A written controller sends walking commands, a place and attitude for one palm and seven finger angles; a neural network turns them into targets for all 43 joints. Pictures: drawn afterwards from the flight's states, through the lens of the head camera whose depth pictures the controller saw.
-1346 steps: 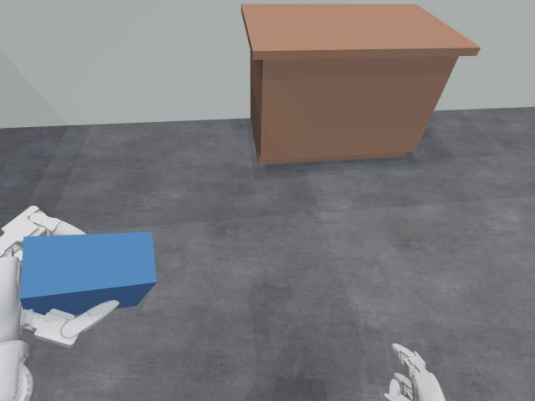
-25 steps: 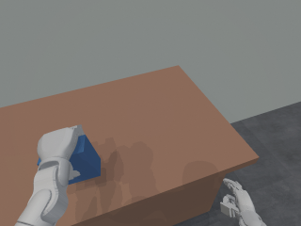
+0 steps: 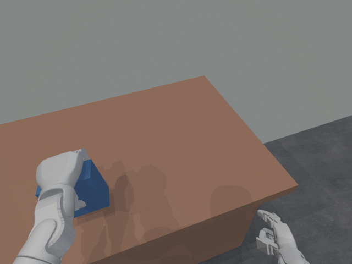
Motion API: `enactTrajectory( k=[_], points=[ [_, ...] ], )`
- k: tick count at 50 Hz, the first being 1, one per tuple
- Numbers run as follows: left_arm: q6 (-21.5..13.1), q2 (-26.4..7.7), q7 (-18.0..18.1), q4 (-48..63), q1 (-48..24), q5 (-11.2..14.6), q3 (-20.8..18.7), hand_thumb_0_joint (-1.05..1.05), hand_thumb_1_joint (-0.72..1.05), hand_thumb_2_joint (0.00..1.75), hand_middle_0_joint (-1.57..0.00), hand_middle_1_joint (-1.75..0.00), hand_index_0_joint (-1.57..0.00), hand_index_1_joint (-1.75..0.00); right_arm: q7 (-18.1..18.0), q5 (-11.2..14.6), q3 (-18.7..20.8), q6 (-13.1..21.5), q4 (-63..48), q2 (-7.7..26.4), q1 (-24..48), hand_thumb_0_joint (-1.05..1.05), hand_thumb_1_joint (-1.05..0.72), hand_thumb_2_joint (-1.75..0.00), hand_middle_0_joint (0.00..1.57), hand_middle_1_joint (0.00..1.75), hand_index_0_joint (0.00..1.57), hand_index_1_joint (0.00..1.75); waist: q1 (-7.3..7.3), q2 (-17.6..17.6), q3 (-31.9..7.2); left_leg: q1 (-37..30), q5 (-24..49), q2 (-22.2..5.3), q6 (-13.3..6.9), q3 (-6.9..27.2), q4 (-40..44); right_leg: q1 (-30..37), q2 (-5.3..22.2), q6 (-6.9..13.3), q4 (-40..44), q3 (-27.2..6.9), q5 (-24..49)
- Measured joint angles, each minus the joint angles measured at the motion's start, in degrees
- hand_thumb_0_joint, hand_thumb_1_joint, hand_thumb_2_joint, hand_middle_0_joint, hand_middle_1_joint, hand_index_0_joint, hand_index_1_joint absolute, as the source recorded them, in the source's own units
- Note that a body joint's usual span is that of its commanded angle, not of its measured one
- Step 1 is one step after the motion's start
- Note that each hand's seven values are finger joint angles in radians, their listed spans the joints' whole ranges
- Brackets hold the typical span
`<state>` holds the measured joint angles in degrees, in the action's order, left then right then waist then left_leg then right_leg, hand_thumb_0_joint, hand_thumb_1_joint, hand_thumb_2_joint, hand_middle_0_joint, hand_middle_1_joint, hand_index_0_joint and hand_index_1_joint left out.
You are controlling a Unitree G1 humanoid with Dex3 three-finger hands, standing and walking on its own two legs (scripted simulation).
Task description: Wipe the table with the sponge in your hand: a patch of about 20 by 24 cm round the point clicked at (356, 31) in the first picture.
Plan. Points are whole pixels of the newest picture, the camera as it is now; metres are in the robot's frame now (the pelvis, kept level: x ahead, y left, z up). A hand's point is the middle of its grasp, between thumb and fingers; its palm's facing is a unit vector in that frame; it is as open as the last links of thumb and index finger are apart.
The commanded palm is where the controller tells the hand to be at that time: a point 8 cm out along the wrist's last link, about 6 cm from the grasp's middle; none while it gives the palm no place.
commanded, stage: move the sponge above the wiping area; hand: left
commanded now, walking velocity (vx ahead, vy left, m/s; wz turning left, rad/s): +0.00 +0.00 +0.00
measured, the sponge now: (80, 195) +0.24 +0.29 +0.02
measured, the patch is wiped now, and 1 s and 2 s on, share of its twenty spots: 0.00 0.00 0.00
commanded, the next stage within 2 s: lower the sponge onto the table in 0.92 s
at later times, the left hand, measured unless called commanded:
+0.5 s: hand (66, 188) +0.23 +0.29 +0.07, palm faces +0.02 -0.13 -0.99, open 10.1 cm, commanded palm +0.20 +0.28 +0.13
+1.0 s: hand (72, 192) +0.22 +0.28 +0.07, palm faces -0.01 -0.13 -0.99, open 10.1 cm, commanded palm +0.19 +0.27 +0.14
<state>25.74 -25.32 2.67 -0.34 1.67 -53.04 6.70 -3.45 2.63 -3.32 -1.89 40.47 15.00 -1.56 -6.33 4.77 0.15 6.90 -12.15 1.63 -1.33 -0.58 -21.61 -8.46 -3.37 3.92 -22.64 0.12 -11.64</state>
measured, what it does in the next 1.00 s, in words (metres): stands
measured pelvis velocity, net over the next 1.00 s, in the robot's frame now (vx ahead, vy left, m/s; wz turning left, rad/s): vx -0.01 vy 0.01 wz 0.00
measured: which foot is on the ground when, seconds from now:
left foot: down 0.00-1.00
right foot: down 0.00-1.00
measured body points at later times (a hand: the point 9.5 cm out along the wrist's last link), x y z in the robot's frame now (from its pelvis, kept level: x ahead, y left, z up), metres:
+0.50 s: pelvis +0.00 +0.02 +0.00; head -0.01 -0.02 +0.45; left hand +0.23 +0.30 +0.12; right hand +0.24 -0.20 -0.09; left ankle +0.00 +0.11 -0.74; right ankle +0.01 -0.08 -0.74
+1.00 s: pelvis -0.01 +0.01 +0.00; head -0.03 -0.03 +0.45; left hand +0.22 +0.28 +0.12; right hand +0.23 -0.20 -0.09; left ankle +0.00 +0.11 -0.74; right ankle +0.01 -0.08 -0.74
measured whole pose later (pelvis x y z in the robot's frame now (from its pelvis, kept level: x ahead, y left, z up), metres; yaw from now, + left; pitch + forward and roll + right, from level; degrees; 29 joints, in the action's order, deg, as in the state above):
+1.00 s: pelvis -0.01 +0.01 +0.00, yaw +0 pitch -4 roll +0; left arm 26.9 -24.0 1.6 5.2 5.5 -53.2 9.3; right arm -2.9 2.6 -2.3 -3.5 41.1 15.2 -1.1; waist -7.0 5.4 0.2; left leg 5.9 -11.3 2.4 -2.0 -0.4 -20.9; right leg -7.4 -2.7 3.2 -22.1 0.0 -11.0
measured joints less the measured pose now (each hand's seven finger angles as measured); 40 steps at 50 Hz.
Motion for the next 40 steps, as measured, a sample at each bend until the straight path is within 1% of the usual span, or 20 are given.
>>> enactTrajectory(
  k=[5, 10, 13, 15, 19, 22, 25, 27, 30, 35, 38, 40],
  points=[
    [0.3, -0.1, -0.4, -1.0, -0.3, 0.2, -0.5, -0.01, -0.50, 1.03, -0.73, -1.33, -0.75, -1.33, 0.0, 0.1, 0.3, 0.3, -0.3, 0.2, -0.5, 0.02, -0.91, -0.90, 0.20, 0.30, 0.28, 0.36, 0.14, 0.0, -0.2, 0.5, -0.1, 0.1, -0.1, 0.3, -0.2, -0.2, 0.1, -0.1, 0.2, 0.2, 0.0],
    [-1.5, 0.5, -0.5, 0.7, 1.3, 0.1, -0.1, -0.01, -0.50, 1.03, -0.73, -1.33, -0.75, -1.33, 0.0, -0.3, 0.7, 0.6, -0.4, 0.3, -0.9, 0.02, -0.91, -0.90, 0.20, 0.30, 0.28, 0.36, 0.16, 0.0, -0.4, 0.6, -0.3, 0.3, -0.4, 0.2, -0.2, -0.4, 0.3, -0.4, 0.1, 0.1, -0.2],
    [-2.3, 0.5, 0.3, 2.4, 2.6, 0.0, -0.2, -0.01, -0.50, 1.03, -0.73, -1.33, -0.75, -1.33, 0.1, -0.4, 0.9, 0.4, -0.4, 0.2, -0.9, 0.02, -0.91, -0.90, 0.20, 0.30, 0.28, 0.36, 0.11, -0.1, -0.4, 0.3, -0.4, 0.4, -0.5, -0.1, -0.1, -0.2, 0.4, -0.5, 0.1, -0.2, -0.3],
    [-1.9, 0.4, 0.8, 3.1, 3.0, -0.1, -0.3, -0.01, -0.50, 1.03, -0.73, -1.33, -0.75, -1.33, 0.1, -0.3, 1.0, 0.3, -0.3, 0.2, -0.9, 0.02, -0.91, -0.90, 0.20, 0.30, 0.27, 0.36, 0.01, -0.2, -0.3, 0.0, -0.3, 0.5, -0.6, -0.2, 0.0, 0.0, 0.4, -0.6, 0.1, -0.3, -0.3],
    [-0.2, 0.3, 1.2, 4.1, 3.4, 0.1, -0.7, -0.01, -0.50, 1.03, -0.73, -1.33, -0.75, -1.33, 0.4, -0.1, 1.3, -0.2, -0.1, 0.3, -0.8, 0.02, -0.90, -0.90, 0.20, 0.30, 0.27, 0.36, -0.05, -0.2, -0.4, -0.2, -0.2, 0.7, -0.7, -0.2, 0.2, 0.2, 0.6, -0.8, 0.3, -0.3, -0.1],
    [1.1, 0.4, 0.8, 5.3, 4.3, 0.4, -0.7, -0.01, -0.50, 1.03, -0.73, -1.33, -0.75, -1.33, 0.5, 0.0, 1.4, -0.7, -0.1, 0.5, -0.7, 0.02, -0.90, -0.90, 0.20, 0.30, 0.26, 0.35, -0.02, 0.0, -0.5, -0.4, -0.1, 0.8, -0.9, -0.2, 0.3, 0.4, 0.8, -1.0, 0.4, -0.3, -0.1],
    [1.6, 0.7, 0.0, 6.0, 4.9, 0.3, 0.3, -0.01, -0.50, 1.03, -0.73, -1.33, -0.75, -1.33, 0.6, 0.1, 1.7, -0.9, -0.2, 0.8, -0.8, 0.02, -0.90, -0.90, 0.20, 0.30, 0.25, 0.35, -0.14, 0.1, -0.4, -0.5, 0.1, 1.0, -1.1, 0.0, 0.4, 0.6, 1.0, -1.1, 0.5, -0.2, 0.0],
    [1.4, 1.1, -0.2, 6.2, 4.7, 0.0, 1.5, -0.01, -0.50, 1.03, -0.73, -1.33, -0.75, -1.33, 0.4, 0.1, 1.9, -0.9, -0.2, 0.9, -0.9, 0.02, -0.91, -0.90, 0.20, 0.30, 0.24, 0.34, -0.35, 0.2, -0.3, -0.5, 0.2, 1.2, -1.2, 0.1, 0.4, 0.7, 1.1, -1.2, 0.4, -0.1, 0.0],
    [0.1, 1.6, -0.2, 5.9, 4.3, -0.4, 2.7, -0.01, -0.50, 1.03, -0.73, -1.33, -0.75, -1.33, 0.1, -0.1, 1.9, -0.8, 0.3, 0.7, -0.6, 0.02, -0.91, -0.90, 0.20, 0.30, 0.22, 0.34, -0.64, 0.1, -0.1, -0.6, 0.4, 1.3, -1.3, 0.0, 0.5, 0.7, 1.2, -1.3, 0.4, -0.2, 0.2],
    [-0.8, 1.7, 1.5, 6.6, 4.0, -0.9, 3.0, -0.01, -0.50, 1.03, -0.73, -1.33, -0.75, -1.33, 0.4, -0.1, 2.1, -1.1, 1.1, 0.0, 0.1, 0.02, -0.90, -0.90, 0.20, 0.30, 0.19, 0.32, -0.74, 0.0, -0.2, -1.1, 0.6, 1.2, -1.2, -0.4, 0.9, 0.9, 1.1, -1.2, 0.4, -0.6, 0.4],
    [0.9, 1.7, 2.1, 7.0, 4.0, -0.9, 2.6, -0.01, -0.50, 1.03, -0.73, -1.33, -0.75, -1.33, 0.8, 0.1, 1.9, -1.6, 1.3, -0.2, 0.4, 0.02, -0.90, -0.90, 0.20, 0.30, 0.18, 0.31, -0.57, 0.2, -0.4, -1.4, 0.8, 1.1, -1.1, -0.5, 1.2, 1.0, 1.1, -1.1, 0.5, -0.7, 0.5],
    [2.4, 1.6, 1.9, 6.8, 3.8, -0.5, 2.2, -0.01, -0.50, 1.03, -0.73, -1.33, -0.75, -1.33, 1.0, 0.3, 1.6, -2.0, 1.4, -0.2, 0.8, 0.02, -0.90, -0.90, 0.20, 0.30, 0.17, 0.30, -0.42, 0.2, -0.5, -1.5, 0.9, 1.1, -1.0, -0.4, 1.3, 1.1, 1.0, -1.1, 0.6, -0.7, 0.6]
  ],
)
